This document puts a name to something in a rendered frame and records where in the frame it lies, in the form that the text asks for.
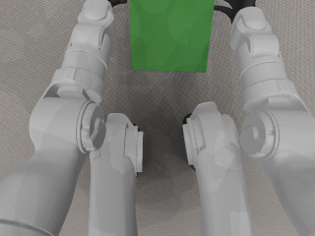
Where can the right robot hand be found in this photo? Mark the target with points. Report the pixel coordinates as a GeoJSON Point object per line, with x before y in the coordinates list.
{"type": "Point", "coordinates": [236, 6]}

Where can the robot right shin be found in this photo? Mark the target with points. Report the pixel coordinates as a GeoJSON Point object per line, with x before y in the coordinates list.
{"type": "Point", "coordinates": [230, 126]}

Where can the robot right forearm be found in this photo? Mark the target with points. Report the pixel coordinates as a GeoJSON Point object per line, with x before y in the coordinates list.
{"type": "Point", "coordinates": [260, 64]}

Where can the carton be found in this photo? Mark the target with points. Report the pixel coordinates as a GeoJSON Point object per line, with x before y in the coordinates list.
{"type": "Point", "coordinates": [170, 35]}

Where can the robot left thigh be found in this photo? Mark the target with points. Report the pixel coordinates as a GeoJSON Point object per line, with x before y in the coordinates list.
{"type": "Point", "coordinates": [112, 210]}

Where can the robot left forearm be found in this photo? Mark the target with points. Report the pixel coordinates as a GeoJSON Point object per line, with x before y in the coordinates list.
{"type": "Point", "coordinates": [86, 59]}

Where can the robot left upper arm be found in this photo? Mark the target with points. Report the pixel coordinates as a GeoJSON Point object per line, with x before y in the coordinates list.
{"type": "Point", "coordinates": [36, 196]}

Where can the robot right upper arm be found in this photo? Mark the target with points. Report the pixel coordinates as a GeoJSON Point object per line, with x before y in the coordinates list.
{"type": "Point", "coordinates": [282, 141]}

